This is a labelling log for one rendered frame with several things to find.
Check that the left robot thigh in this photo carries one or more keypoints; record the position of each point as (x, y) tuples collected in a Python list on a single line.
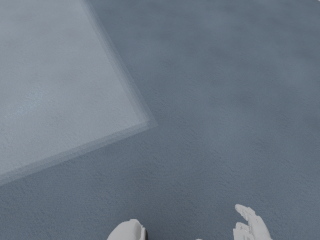
[(128, 230)]

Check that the robot right hand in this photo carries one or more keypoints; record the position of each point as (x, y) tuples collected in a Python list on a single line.
[(256, 226)]

